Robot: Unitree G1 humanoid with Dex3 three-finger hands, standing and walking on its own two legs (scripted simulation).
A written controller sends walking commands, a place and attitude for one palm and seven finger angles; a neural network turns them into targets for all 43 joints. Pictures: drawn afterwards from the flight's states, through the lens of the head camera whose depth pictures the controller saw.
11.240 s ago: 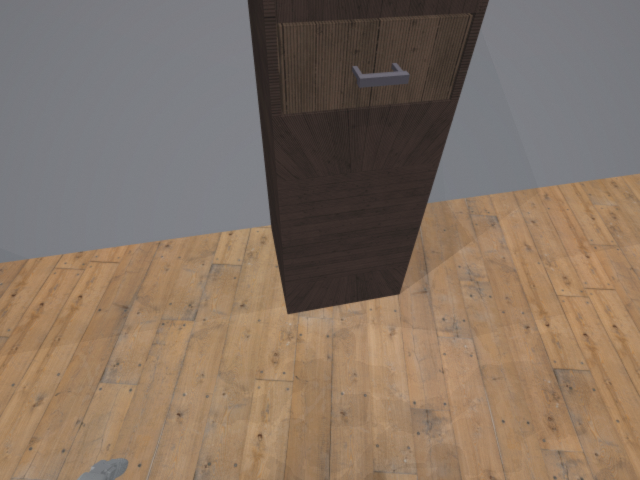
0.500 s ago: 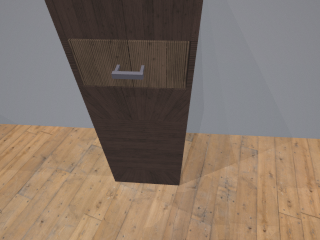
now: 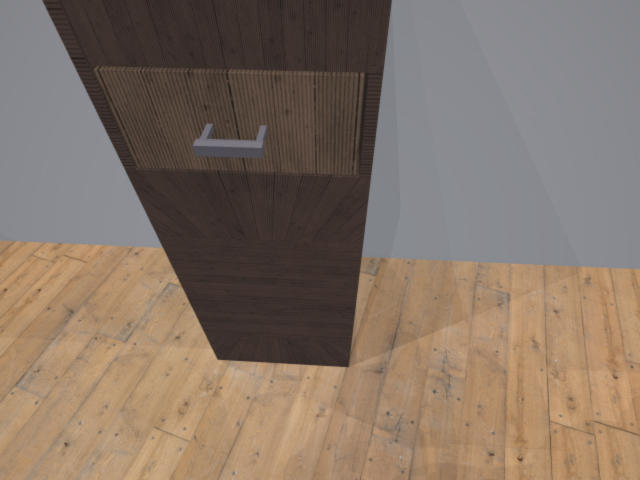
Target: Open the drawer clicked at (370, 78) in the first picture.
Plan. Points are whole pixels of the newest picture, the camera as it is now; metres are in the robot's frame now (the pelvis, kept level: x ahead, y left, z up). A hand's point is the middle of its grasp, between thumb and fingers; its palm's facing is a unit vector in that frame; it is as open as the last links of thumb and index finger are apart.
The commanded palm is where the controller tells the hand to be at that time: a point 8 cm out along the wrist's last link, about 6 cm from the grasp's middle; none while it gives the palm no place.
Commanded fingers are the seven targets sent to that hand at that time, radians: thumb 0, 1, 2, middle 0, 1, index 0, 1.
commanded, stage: come to a stop and stand still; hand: left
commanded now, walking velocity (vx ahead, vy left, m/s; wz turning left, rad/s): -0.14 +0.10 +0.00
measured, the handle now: (232, 139) +0.55 +0.17 +0.13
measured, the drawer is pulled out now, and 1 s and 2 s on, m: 0.00 0.00 0.00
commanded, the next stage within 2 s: look again from close up in 0.90 s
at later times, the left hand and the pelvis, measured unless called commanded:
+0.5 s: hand out of the picture +0.05 +0.18 -0.17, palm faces +0.05 -0.97 -0.25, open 7.3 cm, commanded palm none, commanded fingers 0.00 0.90 0.90 -0.20 -0.30 -0.20 -0.30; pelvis +0.02 -0.01 +0.00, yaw +0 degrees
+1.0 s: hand out of the picture -0.01 +0.16 -0.16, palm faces +0.02 -0.98 -0.19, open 7.4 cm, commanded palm none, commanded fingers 0.00 0.90 0.90 -0.20 -0.30 -0.20 -0.30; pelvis +0.00 -0.02 +0.01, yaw +1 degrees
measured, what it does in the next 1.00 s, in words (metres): steps on the spot: left foot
